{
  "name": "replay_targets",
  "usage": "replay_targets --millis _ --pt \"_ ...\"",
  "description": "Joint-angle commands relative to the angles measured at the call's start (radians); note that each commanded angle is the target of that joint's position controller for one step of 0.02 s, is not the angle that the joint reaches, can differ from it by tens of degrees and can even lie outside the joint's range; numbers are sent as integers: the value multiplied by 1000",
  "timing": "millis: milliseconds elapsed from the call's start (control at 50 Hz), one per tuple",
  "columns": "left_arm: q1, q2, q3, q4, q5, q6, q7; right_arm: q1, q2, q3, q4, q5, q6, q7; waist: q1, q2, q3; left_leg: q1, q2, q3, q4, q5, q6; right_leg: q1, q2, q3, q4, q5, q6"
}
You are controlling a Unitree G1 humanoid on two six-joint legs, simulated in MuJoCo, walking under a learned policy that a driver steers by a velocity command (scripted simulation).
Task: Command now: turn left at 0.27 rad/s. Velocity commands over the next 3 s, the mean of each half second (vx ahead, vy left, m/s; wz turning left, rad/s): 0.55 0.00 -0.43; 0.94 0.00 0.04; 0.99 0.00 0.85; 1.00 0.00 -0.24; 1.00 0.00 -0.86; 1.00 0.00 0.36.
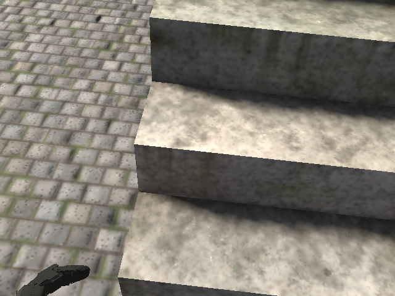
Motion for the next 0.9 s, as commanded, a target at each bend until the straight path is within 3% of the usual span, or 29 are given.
replay_targets --millis 20,40,60,80,100,120,180,240,260,280,300,340,380,400,420,440,460,480,520,540,600,640,700,720,740,760,780,840,900 --pt "80 86 17 23 -9 -2 -46 -238 -37 35 -201 24 -44 -17 74 52 -88 50 246 -131 -118 679 186 39 -73 22 -8 109 76" --pt "192 69 13 109 -3 2 -86 -246 16 65 -183 43 -45 1 110 14 -69 -9 187 -49 -120 496 110 150 -124 10 -180 185 90" --pt "256 61 18 170 14 11 -124 -243 -25 55 -172 52 -40 11 110 -5 -2 -99 118 29 -174 151 66 268 -142 -67 -475 266 68" --pt "-57 -101 -42 36 -28 88 -46 -39 -103 -23 -49 85 -26 -55 -28 -4 41 -42 172 -12 -210 168 66 245 -34 -244 -701 213 -46" --pt "96 55 1 125 33 70 -116 42 -281 -42 -68 10 -12 -17 -58 235 103 -9 234 -136 -360 -157 202 230 -79 -185 -627 52 -24" --pt "104 77 4 97 12 52 -127 -72 -318 -70 -101 -2 -5 -11 -47 243 108 101 368 -293 -343 -139 278 94 -125 -55 -667 153 -62" --pt "137 67 -7 107 16 23 -114 -125 -187 -24 -106 11 -8 -2 -53 137 -32 367 500 -358 -309 22 341 -22 -176 33 -643 161 -132" --pt "125 63 -1 94 29 4 -113 -158 -153 -11 -91 5 -24 -24 -40 149 -34 305 414 -102 -311 90 237 115 -142 -61 -559 60 -189" --pt "8 16 -4 57 -35 28 -71 -112 -179 -41 -35 15 -41 -36 -37 164 -48 274 235 132 -306 -2 97 221 -57 -161 -783 -64 -177" --pt "-29 24 -10 33 -36 36 -63 -106 -175 -35 -15 12 -38 -47 -48 200 13 243 201 171 -321 82 95 272 -30 -205 -933 -135 -171" --pt "60 53 1 53 -36 43 -34 -136 -180 -42 -2 -3 -48 -49 3 306 -5 270 225 158 -289 386 101 347 -30 -215 -921 -74 -183" --pt "293 85 21 101 -31 31 9 -219 -135 -38 10 29 -38 -46 127 239 -112 350 227 249 40 1085 89 507 -35 -191 -1215 109 -221" --pt "567 86 42 218 16 21 17 -339 -97 -28 -31 56 -53 -49 263 15 -109 -10 195 273 587 725 37 834 -32 -122 -1418 393 -214" --pt "548 94 36 244 26 29 11 -394 68 17 -96 34 -72 -35 196 -284 -27 -430 40 272 1033 9 -21 887 -192 183 -1347 600 -274" --pt "436 79 30 189 32 44 4 -302 119 30 -117 -4 -83 -34 106 -291 -81 -627 19 140 1523 -47 -39 891 -240 386 -1294 858 -407" --pt "421 173 70 129 42 53 16 -324 39 20 -182 1 -99 -30 153 -271 -181 -839 4 132 1788 -136 -48 1002 -331 600 -1462 406 -564" --pt "400 163 72 153 40 38 29 -544 34 30 -267 3 -105 -31 180 -217 13 -1146 61 116 1913 -214 -59 993 -375 652 -1578 101 -585" --pt "474 116 60 198 44 12 43 -722 62 49 -349 -29 -108 -39 211 -154 164 -1362 91 70 1994 -314 -40 971 -370 635 -1571 101 -548" --pt "511 52 46 273 53 -23 49 -824 101 71 -441 -32 -93 -50 172 -69 233 -1503 104 42 2051 -492 -14 924 -371 525 -1534 325 -450" --pt "803 -65 27 379 6 -19 63 -998 94 88 -443 -103 -88 -54 339 55 156 -1585 93 172 2027 -512 4 1165 -230 524 -1429 730 -398" --pt "530 56 51 352 -20 -22 96 -720 117 94 -442 -22 -42 -21 92 -30 44 -968 92 171 1458 -421 59 780 -271 301 -1739 726 -338" --pt "280 45 24 261 -65 -18 86 -533 123 100 -354 21 -8 -41 -46 -4 -58 -210 -6 309 955 -299 59 394 -215 32 -1754 1610 -340" --pt "200 261 109 205 -71 -92 38 -133 5 15 -224 43 76 -101 -225 -129 -403 38 -102 311 708 -364 40 735 -349 42 -1209 2455 -321" --pt "290 334 106 184 -81 -48 92 -198 -118 -19 -193 187 28 -100 -234 124 -452 383 -52 9 457 -519 150 451 -216 75 -759 2398 -167" --pt "121 141 95 109 1 -89 16 25 -68 -34 -73 68 66 -97 -233 202 -469 345 -16 -43 275 -258 170 341 -91 42 -420 1003 -187" --pt "20 -77 37 28 90 -81 -8 -84 -87 -62 3 43 93 -102 -126 315 -330 219 106 -492 61 -404 279 -50 40 93 141 368 -160" --pt "-45 -168 -7 -96 112 -61 -2 -228 -71 -69 -41 26 82 -93 -53 131 -188 103 167 -653 -43 -483 295 -263 20 178 402 334 -182" --pt "102 -226 -69 -119 95 10 45 -205 65 -21 111 38 8 -72 139 -54 172 -230 123 -430 -164 -379 168 -381 -79 112 412 248 -177" --pt "-15 -149 -72 -155 39 35 80 -200 6 -27 123 66 -57 -29 153 -46 241 -468 54 -238 -248 -191 169 -230 -136 -26 75 244 -124"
